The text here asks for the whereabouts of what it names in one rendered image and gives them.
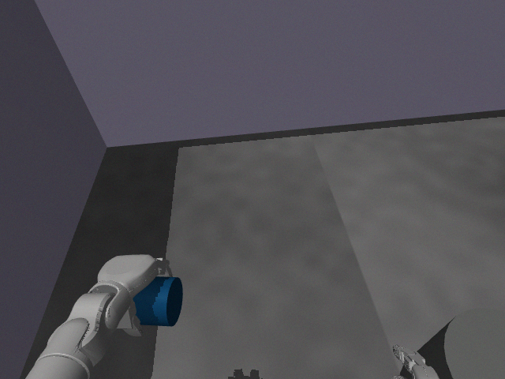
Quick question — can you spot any left robot arm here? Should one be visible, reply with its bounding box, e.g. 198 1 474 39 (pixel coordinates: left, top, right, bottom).
25 280 131 379

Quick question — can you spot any right robot hand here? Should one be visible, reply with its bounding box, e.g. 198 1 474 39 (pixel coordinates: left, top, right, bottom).
391 345 440 379

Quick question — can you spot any left robot hand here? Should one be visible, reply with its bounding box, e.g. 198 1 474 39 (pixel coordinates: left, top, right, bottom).
97 254 173 336

